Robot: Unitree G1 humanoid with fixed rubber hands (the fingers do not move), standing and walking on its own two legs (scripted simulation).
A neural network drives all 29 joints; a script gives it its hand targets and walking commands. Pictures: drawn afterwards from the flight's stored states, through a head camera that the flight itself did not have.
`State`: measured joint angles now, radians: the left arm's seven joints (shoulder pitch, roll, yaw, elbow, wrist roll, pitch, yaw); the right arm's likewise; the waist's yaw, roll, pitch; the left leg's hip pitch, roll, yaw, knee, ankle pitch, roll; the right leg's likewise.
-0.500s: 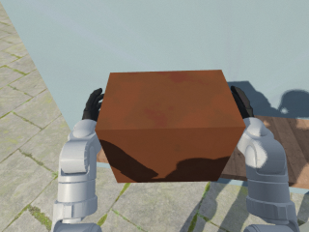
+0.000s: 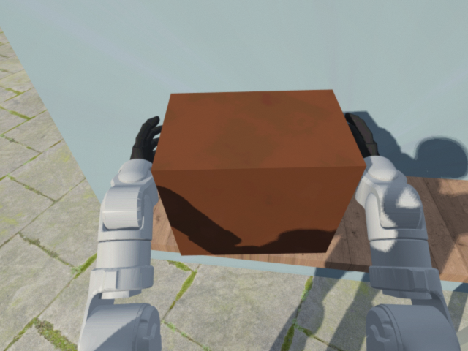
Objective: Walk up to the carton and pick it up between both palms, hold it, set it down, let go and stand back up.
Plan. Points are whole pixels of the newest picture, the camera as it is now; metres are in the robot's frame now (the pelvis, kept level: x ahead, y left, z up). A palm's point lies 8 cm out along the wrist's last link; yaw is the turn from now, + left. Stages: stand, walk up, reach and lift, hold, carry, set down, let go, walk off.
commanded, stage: hold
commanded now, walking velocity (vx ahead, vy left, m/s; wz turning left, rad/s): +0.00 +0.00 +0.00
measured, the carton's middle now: (252, 177) +0.36 +0.00 +0.14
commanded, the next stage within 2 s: none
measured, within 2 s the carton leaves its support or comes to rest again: neither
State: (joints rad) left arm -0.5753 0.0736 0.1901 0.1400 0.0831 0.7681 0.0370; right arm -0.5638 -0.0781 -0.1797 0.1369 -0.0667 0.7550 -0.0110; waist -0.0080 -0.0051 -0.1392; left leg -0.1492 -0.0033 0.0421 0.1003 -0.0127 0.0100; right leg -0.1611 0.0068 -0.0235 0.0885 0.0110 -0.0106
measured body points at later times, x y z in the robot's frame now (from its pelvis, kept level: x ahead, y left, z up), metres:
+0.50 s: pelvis +0.00 +0.00 +0.00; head -0.02 +0.00 +0.45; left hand +0.34 +0.19 +0.16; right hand +0.34 -0.16 +0.16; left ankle +0.02 +0.11 -0.76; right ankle +0.03 -0.11 -0.76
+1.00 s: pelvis +0.00 +0.00 +0.00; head -0.02 +0.00 +0.45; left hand +0.37 +0.18 +0.17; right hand +0.37 -0.17 +0.18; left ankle +0.02 +0.11 -0.76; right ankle +0.03 -0.11 -0.76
